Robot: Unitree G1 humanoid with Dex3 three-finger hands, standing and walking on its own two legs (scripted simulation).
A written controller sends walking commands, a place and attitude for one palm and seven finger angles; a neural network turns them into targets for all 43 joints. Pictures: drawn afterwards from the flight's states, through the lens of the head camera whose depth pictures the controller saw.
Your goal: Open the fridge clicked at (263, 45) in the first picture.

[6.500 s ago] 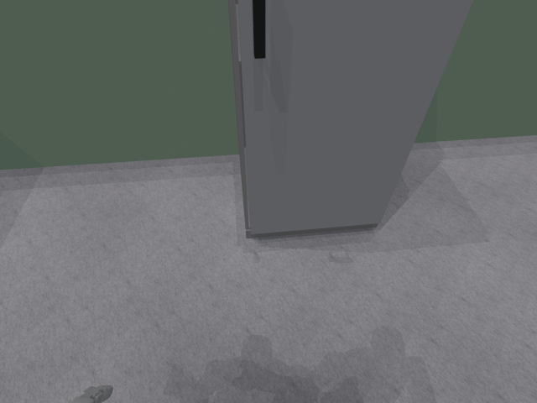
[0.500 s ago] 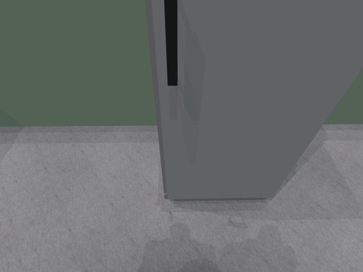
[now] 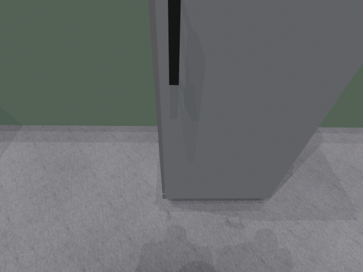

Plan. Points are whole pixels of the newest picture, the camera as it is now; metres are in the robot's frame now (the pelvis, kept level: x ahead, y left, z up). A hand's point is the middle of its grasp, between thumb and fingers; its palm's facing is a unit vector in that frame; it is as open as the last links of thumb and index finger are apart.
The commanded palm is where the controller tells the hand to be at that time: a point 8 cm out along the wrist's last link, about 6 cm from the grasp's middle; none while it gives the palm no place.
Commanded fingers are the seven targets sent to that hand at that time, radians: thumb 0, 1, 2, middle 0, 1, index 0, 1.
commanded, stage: look again from close up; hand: left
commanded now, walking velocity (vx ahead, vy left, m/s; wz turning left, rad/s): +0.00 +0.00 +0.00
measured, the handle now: (174, 36) +0.59 +0.06 +0.24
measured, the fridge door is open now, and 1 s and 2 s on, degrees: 0 0 0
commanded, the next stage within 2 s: shuffle to correct the standing spot in 1.30 s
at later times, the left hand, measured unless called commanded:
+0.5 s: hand out of the picture -0.02 +0.16 -0.18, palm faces +0.04 -0.99 -0.16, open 7.4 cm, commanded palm none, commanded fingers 0.00 0.90 0.90 -0.20 -0.30 -0.20 -0.30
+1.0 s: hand out of the picture -0.02 +0.15 -0.17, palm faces +0.05 -0.99 -0.16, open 7.4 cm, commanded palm none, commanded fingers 0.00 0.90 0.90 -0.20 -0.30 -0.20 -0.30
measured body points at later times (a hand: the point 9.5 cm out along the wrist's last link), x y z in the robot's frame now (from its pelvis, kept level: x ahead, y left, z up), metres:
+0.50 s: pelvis +0.00 +0.00 +0.00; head +0.00 +0.00 +0.45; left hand -0.02 +0.21 -0.16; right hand +0.00 -0.22 -0.15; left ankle +0.04 +0.12 -0.74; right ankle +0.00 -0.14 -0.74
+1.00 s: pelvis +0.00 -0.01 +0.00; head +0.01 +0.00 +0.45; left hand -0.02 +0.20 -0.16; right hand +0.00 -0.22 -0.16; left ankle +0.04 +0.12 -0.74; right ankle +0.00 -0.14 -0.74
